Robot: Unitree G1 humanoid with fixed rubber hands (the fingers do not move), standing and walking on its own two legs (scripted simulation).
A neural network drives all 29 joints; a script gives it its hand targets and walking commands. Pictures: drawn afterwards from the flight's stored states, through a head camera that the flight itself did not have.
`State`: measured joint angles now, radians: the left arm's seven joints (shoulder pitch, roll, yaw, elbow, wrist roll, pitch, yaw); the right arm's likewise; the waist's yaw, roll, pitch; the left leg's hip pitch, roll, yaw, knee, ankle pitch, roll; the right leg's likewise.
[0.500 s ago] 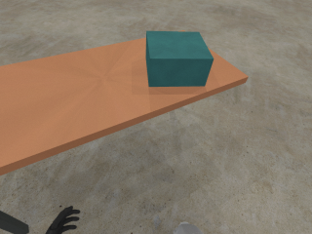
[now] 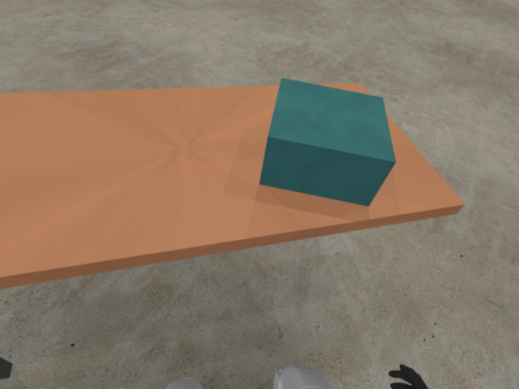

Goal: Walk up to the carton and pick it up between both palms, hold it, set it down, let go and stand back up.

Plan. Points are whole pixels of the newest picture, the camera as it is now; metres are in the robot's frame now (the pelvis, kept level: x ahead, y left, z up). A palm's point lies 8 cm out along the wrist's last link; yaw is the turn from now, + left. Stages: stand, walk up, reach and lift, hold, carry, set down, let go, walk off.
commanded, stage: walk up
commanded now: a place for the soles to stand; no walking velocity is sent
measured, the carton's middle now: (323, 139) +0.68 -0.16 -0.01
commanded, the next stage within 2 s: none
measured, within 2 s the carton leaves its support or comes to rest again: neither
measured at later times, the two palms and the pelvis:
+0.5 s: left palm out of the picture +0.13 +0.07 -0.11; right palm (490, 315) +0.27 -0.44 -0.07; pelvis +0.11 -0.20 +0.00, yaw +9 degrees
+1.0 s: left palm (297, 359) +0.19 -0.06 -0.08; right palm out of the picture +0.34 -0.58 -0.09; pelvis +0.17 -0.34 +0.01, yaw +16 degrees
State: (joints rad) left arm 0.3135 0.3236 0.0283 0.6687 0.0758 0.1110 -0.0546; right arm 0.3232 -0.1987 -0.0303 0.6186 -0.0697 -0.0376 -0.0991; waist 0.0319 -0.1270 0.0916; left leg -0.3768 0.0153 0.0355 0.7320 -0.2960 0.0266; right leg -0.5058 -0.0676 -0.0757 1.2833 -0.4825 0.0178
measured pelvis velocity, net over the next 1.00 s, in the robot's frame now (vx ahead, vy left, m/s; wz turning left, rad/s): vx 0.17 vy -0.34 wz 0.28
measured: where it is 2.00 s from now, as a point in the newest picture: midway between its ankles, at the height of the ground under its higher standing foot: outside the picture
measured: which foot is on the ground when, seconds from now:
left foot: down 0.00-0.24, up 0.26-0.50, down 0.52-0.82, up 0.84-1.00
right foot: up 0.00-0.22, down 0.24-0.54, up 0.56-0.78, down 0.80-1.00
